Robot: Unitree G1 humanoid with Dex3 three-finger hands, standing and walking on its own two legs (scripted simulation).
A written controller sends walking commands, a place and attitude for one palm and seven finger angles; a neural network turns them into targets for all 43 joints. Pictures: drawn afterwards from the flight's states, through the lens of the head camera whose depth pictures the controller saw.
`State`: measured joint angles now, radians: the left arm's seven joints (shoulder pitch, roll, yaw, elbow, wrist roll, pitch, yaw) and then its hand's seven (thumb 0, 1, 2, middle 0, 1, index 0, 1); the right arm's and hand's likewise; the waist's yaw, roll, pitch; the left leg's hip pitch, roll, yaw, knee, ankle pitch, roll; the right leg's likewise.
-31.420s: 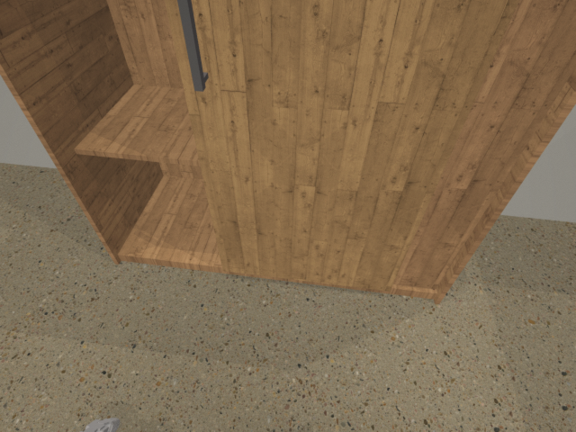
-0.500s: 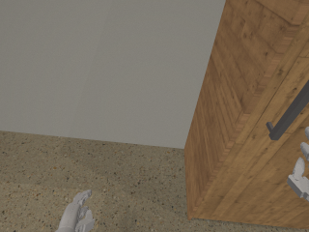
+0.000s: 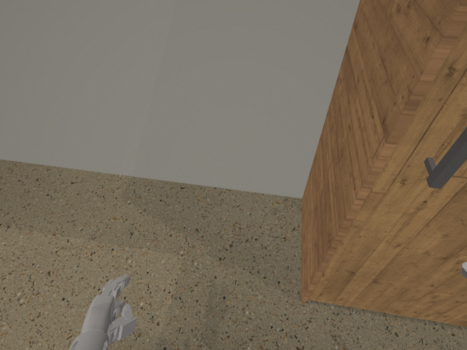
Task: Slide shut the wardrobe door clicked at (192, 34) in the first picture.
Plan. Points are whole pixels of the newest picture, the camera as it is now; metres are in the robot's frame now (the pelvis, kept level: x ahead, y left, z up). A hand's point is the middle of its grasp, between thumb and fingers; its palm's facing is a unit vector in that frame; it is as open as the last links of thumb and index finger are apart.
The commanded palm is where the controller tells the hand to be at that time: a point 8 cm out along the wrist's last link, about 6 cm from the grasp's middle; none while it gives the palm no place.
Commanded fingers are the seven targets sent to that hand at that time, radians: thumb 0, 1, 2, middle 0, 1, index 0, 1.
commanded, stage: step back with the hand held close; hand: right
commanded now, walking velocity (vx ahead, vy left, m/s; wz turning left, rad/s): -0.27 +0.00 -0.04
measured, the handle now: out of the picture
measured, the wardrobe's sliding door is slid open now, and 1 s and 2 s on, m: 0.00 0.00 0.00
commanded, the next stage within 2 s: stop stepping back and stand still in 0.76 s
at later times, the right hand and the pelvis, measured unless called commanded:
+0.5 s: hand out of the picture +0.09 -0.32 +0.16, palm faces +0.55 +0.76 -0.36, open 7.4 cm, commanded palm +0.03 -0.35 +0.18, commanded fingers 0.00 -0.90 -0.90 0.20 0.30 0.20 0.30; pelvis -0.08 -0.04 -0.02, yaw -6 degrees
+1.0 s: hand out of the picture +0.05 -0.38 +0.18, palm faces +0.40 +0.89 -0.22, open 7.4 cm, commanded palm -0.05 -0.42 +0.18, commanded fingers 0.00 -0.90 -0.90 0.20 0.30 0.20 0.30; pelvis -0.21 -0.13 -0.02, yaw +4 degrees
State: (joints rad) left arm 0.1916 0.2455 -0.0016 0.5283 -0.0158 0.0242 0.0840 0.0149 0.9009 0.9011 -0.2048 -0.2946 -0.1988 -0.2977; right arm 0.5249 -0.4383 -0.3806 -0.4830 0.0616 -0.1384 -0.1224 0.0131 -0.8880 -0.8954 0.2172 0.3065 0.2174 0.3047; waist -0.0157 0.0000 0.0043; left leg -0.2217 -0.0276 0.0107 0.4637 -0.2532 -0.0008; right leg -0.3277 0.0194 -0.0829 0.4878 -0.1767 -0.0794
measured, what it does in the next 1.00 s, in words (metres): walks backwards: left foot, then right foot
